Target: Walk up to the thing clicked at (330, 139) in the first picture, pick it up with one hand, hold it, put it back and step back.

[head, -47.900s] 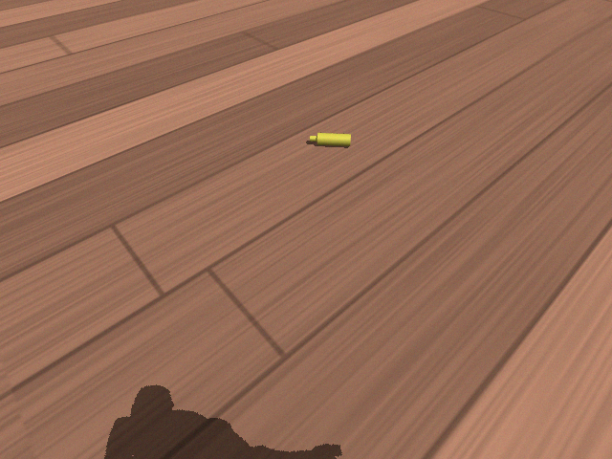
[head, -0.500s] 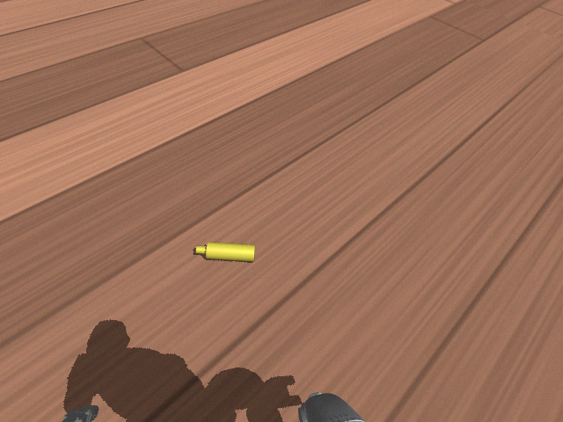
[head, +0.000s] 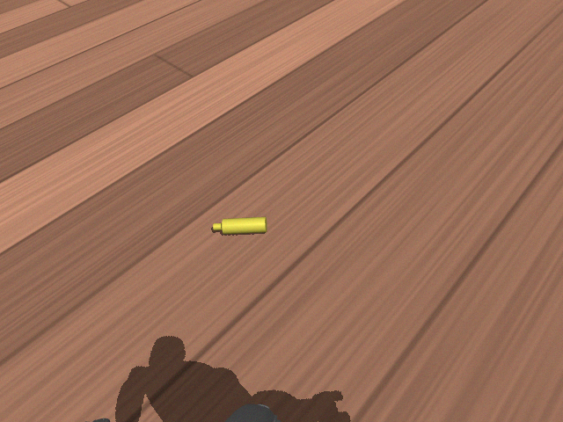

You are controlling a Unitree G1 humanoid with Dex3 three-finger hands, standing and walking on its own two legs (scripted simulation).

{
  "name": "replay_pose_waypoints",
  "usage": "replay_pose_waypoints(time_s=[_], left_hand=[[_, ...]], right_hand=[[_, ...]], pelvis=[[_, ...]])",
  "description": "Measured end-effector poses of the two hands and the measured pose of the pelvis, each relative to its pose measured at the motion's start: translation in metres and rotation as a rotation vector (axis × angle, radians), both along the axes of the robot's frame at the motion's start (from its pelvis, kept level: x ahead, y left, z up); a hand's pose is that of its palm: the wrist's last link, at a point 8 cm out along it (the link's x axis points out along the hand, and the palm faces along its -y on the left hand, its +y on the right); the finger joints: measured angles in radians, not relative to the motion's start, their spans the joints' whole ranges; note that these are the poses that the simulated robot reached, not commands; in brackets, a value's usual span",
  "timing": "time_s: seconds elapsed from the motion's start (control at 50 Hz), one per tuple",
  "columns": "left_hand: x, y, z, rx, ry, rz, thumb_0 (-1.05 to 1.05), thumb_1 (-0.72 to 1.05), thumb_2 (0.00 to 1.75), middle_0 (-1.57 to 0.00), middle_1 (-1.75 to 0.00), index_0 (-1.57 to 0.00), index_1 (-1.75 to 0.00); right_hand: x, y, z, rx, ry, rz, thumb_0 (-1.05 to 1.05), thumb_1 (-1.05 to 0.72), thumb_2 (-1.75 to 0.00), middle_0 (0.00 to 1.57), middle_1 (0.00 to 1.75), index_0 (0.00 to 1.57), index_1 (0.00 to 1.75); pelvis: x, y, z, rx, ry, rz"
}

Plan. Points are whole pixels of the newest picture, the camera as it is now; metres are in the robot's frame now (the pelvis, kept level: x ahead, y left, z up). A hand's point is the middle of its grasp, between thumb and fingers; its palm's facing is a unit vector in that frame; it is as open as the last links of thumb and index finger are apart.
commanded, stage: step back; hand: left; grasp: from above
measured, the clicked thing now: (239, 225) +0.95 +0.29 -0.73
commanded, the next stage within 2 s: stand in 1.40 s
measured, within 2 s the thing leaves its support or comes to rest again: neither
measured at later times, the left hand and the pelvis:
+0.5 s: hand out of the picture -0.13 +0.26 -0.16, palm faces +0.01 -0.93 -0.37, open 7.4 cm; pelvis -0.17 -0.02 -0.01, yaw +0 degrees
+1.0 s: hand out of the picture -0.13 +0.30 -0.15, palm faces +0.04 -0.92 -0.40, open 7.4 cm; pelvis -0.17 +0.01 +0.00, yaw +3 degrees
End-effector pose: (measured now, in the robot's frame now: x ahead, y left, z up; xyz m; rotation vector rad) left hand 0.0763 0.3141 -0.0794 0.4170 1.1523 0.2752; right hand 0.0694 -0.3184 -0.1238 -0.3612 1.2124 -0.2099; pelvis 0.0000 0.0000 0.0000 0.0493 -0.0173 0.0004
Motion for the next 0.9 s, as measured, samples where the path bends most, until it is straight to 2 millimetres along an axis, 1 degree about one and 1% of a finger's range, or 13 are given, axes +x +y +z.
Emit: replay_pose_waypoints(time_s=[0.06,0.1,0.2,0.24,0.3,0.42,0.52,0.58,0.64,0.7,0.78,0.84,0.9], left_hand=[[-0.002,-0.001,-0.001,0.006,-0.066,-0.009,0.01,0.90,0.90,-0.20,-0.30,-0.21,-0.30],[-0.007,-0.001,-0.006,-0.001,-0.103,-0.012,0.01,0.90,0.90,-0.20,-0.30,-0.21,-0.30],[-0.038,0.002,-0.032,-0.056,-0.139,-0.002,0.00,0.90,0.90,-0.20,-0.30,-0.21,-0.30],[-0.058,-0.001,-0.039,-0.085,-0.122,0.015,0.00,0.90,0.90,-0.20,-0.30,-0.21,-0.30],[-0.090,-0.007,-0.039,-0.119,-0.080,0.036,0.01,0.90,0.90,-0.20,-0.30,-0.21,-0.30],[-0.163,-0.009,-0.040,-0.124,-0.010,0.066,0.01,0.90,0.90,-0.20,-0.30,-0.21,-0.30],[-0.225,-0.015,-0.043,-0.076,0.095,0.048,0.01,0.90,0.90,-0.20,-0.30,-0.21,-0.30],[-0.256,-0.024,-0.035,-0.062,0.114,0.068,0.01,0.90,0.90,-0.20,-0.30,-0.21,-0.30],[-0.278,-0.026,-0.024,-0.048,0.127,0.091,0.01,0.90,0.90,-0.20,-0.30,-0.21,-0.30],[-0.286,-0.023,-0.016,-0.036,0.127,0.109,0.01,0.90,0.90,-0.20,-0.30,-0.21,-0.30],[-0.282,-0.009,-0.013,-0.026,0.099,0.116,0.01,0.90,0.90,-0.20,-0.30,-0.21,-0.30],[-0.272,0.008,-0.019,-0.024,0.083,0.125,0.01,0.90,0.90,-0.20,-0.30,-0.21,-0.30],[-0.257,0.022,-0.029,-0.030,0.083,0.112,0.01,0.90,0.90,-0.20,-0.30,-0.21,-0.30]], right_hand=[[-0.032,0.001,-0.005,-0.007,0.067,0.023,0.01,-0.90,-0.90,0.20,0.30,0.20,0.30],[-0.048,0.005,-0.007,-0.009,0.091,0.043,0.01,-0.90,-0.90,0.20,0.30,0.20,0.30],[-0.078,0.017,-0.005,-0.023,0.069,0.071,0.01,-0.90,-0.90,0.20,0.30,0.20,0.30],[-0.091,0.021,0.001,-0.023,0.050,0.078,0.01,-0.90,-0.90,0.20,0.30,0.20,0.30],[-0.104,0.020,0.015,-0.038,0.017,0.085,0.01,-0.90,-0.90,0.20,0.30,0.20,0.30],[-0.108,0.009,0.035,-0.056,-0.084,0.105,0.01,-0.90,-0.90,0.20,0.30,0.20,0.30],[-0.112,-0.010,0.032,-0.029,-0.191,0.093,0.01,-0.90,-0.90,0.20,0.30,0.20,0.30],[-0.129,-0.018,0.025,-0.013,-0.181,0.064,0.01,-0.90,-0.90,0.20,0.30,0.20,0.30],[-0.149,-0.021,0.020,0.016,-0.134,0.043,0.01,-0.90,-0.90,0.20,0.30,0.20,0.30],[-0.167,-0.021,0.014,0.028,-0.086,0.036,0.01,-0.90,-0.90,0.20,0.30,0.20,0.30],[-0.184,-0.014,0.005,0.033,0.006,0.049,0.01,-0.90,-0.90,0.20,0.30,0.20,0.30],[-0.186,-0.002,0.003,0.029,0.045,0.065,0.01,-0.90,-0.90,0.20,0.30,0.20,0.30],[-0.179,0.014,0.003,0.023,0.028,0.059,0.01,-0.90,-0.90,0.20,0.30,0.20,0.30]], pelvis=[[-0.022,-0.002,-0.004,-0.011,0.000,0.037],[-0.039,-0.003,-0.007,-0.017,-0.004,0.059],[-0.084,0.001,-0.019,-0.005,-0.032,0.087],[-0.099,0.003,-0.017,-0.006,-0.045,0.073],[-0.116,0.004,-0.009,-0.058,-0.048,0.085],[-0.151,-0.007,-0.002,-0.063,-0.012,0.048],[-0.177,-0.021,-0.010,-0.056,-0.016,-0.015],[-0.186,-0.026,-0.007,-0.085,-0.037,-0.005],[-0.188,-0.027,-0.001,-0.049,-0.032,-0.029],[-0.190,-0.024,0.002,-0.049,-0.030,-0.001],[-0.188,-0.016,0.000,-0.054,-0.023,0.034],[-0.183,-0.006,-0.004,-0.056,-0.017,0.063],[-0.180,0.005,-0.008,-0.017,-0.030,0.050]])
